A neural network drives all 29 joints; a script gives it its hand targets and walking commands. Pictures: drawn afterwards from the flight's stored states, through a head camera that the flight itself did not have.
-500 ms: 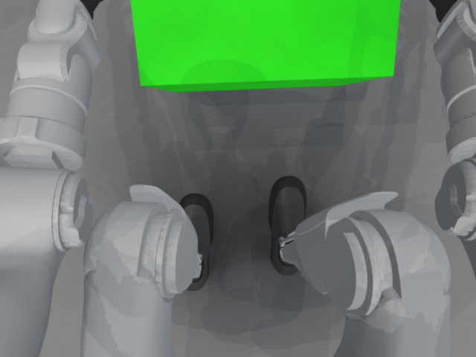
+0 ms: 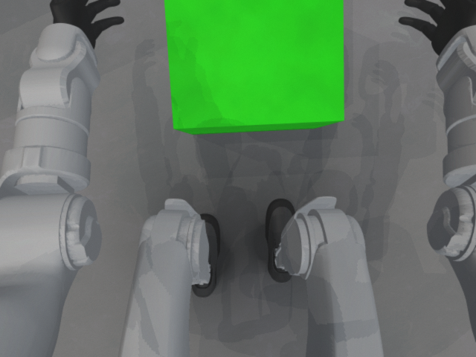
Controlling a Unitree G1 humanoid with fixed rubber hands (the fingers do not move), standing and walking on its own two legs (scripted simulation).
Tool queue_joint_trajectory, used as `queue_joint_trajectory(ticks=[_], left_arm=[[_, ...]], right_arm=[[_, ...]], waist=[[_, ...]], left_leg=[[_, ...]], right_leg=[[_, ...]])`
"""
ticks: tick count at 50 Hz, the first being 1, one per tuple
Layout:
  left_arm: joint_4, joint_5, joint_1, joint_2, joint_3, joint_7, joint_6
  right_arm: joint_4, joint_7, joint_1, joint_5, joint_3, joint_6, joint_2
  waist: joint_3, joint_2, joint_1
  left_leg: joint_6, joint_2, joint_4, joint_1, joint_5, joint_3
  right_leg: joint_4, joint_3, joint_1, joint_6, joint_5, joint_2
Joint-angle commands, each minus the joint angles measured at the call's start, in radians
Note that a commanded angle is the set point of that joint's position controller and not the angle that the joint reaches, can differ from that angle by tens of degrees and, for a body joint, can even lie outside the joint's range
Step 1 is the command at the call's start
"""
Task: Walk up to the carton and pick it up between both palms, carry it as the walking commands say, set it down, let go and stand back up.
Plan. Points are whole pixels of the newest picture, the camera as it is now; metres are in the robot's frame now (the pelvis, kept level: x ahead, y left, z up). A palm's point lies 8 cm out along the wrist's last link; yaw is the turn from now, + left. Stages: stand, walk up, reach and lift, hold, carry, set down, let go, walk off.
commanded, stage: set down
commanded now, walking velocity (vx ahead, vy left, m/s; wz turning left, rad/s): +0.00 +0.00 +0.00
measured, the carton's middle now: (252, 62) +0.57 -0.03 -0.34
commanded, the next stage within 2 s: let go in 0.90 s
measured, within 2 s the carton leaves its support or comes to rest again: neither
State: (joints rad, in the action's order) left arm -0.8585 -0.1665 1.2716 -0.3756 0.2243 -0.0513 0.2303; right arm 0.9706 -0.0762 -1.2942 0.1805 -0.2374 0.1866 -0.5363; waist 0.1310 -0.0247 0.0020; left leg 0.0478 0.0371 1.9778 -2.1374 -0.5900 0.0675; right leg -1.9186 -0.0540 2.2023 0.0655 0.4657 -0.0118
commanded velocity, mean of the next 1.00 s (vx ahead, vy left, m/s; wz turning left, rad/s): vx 0.00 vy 0.00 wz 0.00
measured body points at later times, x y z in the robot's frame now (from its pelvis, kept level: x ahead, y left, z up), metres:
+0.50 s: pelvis +0.02 -0.01 +0.13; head +0.33 -0.03 +0.45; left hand +0.56 +0.21 +0.04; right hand +0.56 -0.28 +0.04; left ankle +0.09 +0.09 -0.40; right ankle +0.13 -0.10 -0.40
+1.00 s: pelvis +0.05 -0.01 +0.23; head +0.34 -0.02 +0.57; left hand +0.55 +0.21 +0.13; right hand +0.55 -0.27 +0.13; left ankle +0.09 +0.09 -0.40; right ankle +0.13 -0.10 -0.40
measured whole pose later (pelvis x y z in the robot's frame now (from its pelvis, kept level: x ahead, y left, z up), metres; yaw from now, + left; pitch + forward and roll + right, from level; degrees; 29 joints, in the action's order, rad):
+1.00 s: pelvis +0.05 -0.01 +0.23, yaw +0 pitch +43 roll +1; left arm -0.87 -0.02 1.02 -0.31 0.28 0.03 0.18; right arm 0.98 -0.12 -1.06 0.03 -0.31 0.15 -0.43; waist -0.06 -0.01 0.01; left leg 0.02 0.05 1.03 -1.45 -0.34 0.01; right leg -0.98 -0.04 1.49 0.05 0.25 0.02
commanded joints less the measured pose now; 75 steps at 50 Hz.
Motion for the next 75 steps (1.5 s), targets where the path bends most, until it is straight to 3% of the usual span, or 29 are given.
queue_joint_trajectory(ticks=[1, 11, 20, 36, 40, 45, 50, 55, 60, 69, 75], left_arm=[[0.146, -0.001, 0.216, -0.149, 0.028, 0.004, -0.001], [0.218, 0.006, 0.126, -0.140, 0.048, 0.030, 0.022], [0.176, 0.029, 0.064, -0.130, 0.052, 0.060, 0.007], [0.131, 0.039, 0.038, -0.133, 0.053, 0.085, -0.018], [0.064, 0.074, 0.015, -0.099, 0.057, 0.093, -0.036], [0.048, 0.127, -0.025, -0.074, 0.068, 0.089, -0.062], [0.109, 0.165, -0.142, -0.074, 0.073, 0.076, -0.076], [0.298, 0.179, -0.394, -0.048, 0.027, 0.065, -0.088], [0.417, 0.179, -0.600, -0.002, -0.017, 0.070, -0.106], [0.335, 0.166, -0.952, 0.055, -0.083, 0.079, -0.182], [0.364, 0.158, -1.148, 0.075, -0.108, 0.080, -0.225]], right_arm=[[-0.155, -0.007, -0.227, -0.008, -0.036, 0.002, -0.186], [-0.232, -0.030, -0.153, -0.031, -0.058, 0.033, -0.170], [-0.168, -0.044, -0.107, -0.060, -0.061, 0.018, -0.135], [-0.127, -0.048, -0.083, -0.072, -0.063, -0.003, -0.119], [-0.058, -0.055, -0.054, -0.094, -0.061, -0.022, -0.084], [-0.049, -0.054, -0.007, -0.130, -0.078, -0.049, -0.061], [-0.123, -0.041, 0.114, -0.163, -0.100, -0.061, -0.054], [-0.325, -0.029, 0.359, -0.184, -0.061, -0.068, -0.034], [-0.423, -0.024, 0.563, -0.159, -0.019, -0.085, 0.021], [-0.391, -0.013, 0.950, -0.143, 0.046, -0.158, 0.131], [-0.470, 0.004, 1.164, -0.160, 0.092, -0.193, 0.178]], waist=[[-1.206, 0.055, -0.020], [-1.294, 0.073, -0.015], [-1.208, 0.076, -0.006], [-1.175, 0.077, 0.005], [-1.047, 0.074, 0.005], [-1.050, 0.060, 0.003], [-1.179, 0.053, -0.009], [-1.311, 0.066, -0.016], [-1.124, 0.047, -0.017], [-0.749, 0.025, -0.003], [-0.613, -0.003, -0.011]], left_leg=[[-0.048, 0.015, -0.235, 0.465, 0.261, -0.065], [-0.050, 0.033, -0.404, 0.515, 0.325, -0.052], [-0.049, 0.032, -0.590, 0.551, 0.328, -0.055], [-0.063, 0.011, -0.928, 0.798, 0.364, -0.070], [-0.066, -0.003, -0.994, 0.819, 0.357, -0.086], [-0.075, -0.004, -1.034, 0.904, 0.424, -0.098], [-0.077, 0.007, -1.041, 0.979, 0.528, -0.099], [-0.073, 0.023, -1.090, 1.136, 0.664, -0.108], [-0.072, 0.008, -1.172, 1.258, 0.672, -0.128], [-0.078, -0.023, -1.309, 1.440, 0.648, -0.147], [-0.080, -0.033, -1.387, 1.644, 0.688, -0.163]], right_leg=[[0.157, 0.076, -0.807, -0.024, -0.280, 0.034], [0.320, 0.094, -1.029, -0.031, -0.400, 0.046], [0.495, 0.118, -1.155, -0.039, -0.440, 0.041], [0.822, 0.131, -1.428, -0.058, -0.466, 0.020], [0.888, 0.121, -1.390, -0.060, -0.446, 0.013], [0.930, 0.111, -1.412, -0.054, -0.504, 0.017], [0.925, 0.125, -1.559, -0.042, -0.658, 0.018], [0.961, 0.149, -1.809, -0.038, -0.827, 0.023], [1.055, 0.157, -1.819, -0.047, -0.787, 0.030], [1.218, 0.142, -1.824, -0.066, -0.675, 0.020], [1.314, 0.127, -1.888, -0.066, -0.610, 0.019]])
